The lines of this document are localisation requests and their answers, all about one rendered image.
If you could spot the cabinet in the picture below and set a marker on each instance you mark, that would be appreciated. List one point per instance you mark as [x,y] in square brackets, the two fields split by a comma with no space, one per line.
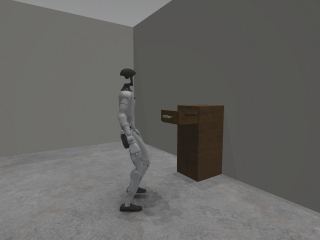
[200,145]

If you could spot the right robot hand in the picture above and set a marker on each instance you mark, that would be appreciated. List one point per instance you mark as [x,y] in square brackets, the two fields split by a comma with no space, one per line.
[134,149]

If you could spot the robot head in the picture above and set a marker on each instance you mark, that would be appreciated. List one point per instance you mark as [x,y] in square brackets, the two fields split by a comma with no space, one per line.
[127,73]

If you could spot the drawer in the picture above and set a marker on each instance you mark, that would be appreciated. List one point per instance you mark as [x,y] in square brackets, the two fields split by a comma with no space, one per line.
[178,118]

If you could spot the right robot upper arm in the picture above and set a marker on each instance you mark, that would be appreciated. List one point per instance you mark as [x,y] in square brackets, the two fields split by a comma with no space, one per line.
[125,99]

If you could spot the left robot hand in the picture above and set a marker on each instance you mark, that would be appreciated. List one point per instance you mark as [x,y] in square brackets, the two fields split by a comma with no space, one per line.
[137,132]

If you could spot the left robot shin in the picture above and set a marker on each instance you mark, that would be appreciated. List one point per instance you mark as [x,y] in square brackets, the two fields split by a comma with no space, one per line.
[144,169]

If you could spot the right robot forearm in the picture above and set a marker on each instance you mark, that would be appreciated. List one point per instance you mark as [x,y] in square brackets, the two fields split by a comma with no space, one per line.
[126,128]

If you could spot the left robot forearm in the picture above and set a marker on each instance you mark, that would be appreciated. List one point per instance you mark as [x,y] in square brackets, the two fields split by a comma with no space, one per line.
[133,126]

